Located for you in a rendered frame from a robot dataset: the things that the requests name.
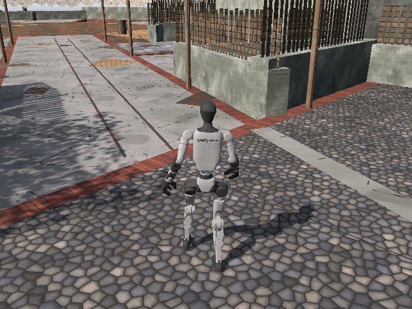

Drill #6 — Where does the right robot hand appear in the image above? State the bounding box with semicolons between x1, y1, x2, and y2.
224;168;239;180

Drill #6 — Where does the robot left shin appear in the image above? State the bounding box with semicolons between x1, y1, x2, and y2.
183;203;193;241

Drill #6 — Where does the robot left forearm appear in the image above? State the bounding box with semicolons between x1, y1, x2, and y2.
165;155;181;183

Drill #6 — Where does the robot right forearm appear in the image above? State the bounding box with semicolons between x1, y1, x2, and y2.
230;154;239;173

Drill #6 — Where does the left robot hand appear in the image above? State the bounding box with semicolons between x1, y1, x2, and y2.
162;179;176;196

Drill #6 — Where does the left robot foot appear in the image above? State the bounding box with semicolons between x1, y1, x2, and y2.
182;235;192;249

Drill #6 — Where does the right robot upper arm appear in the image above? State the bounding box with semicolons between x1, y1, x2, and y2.
221;129;237;164

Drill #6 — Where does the left robot upper arm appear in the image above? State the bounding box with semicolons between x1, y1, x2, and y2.
175;129;194;165

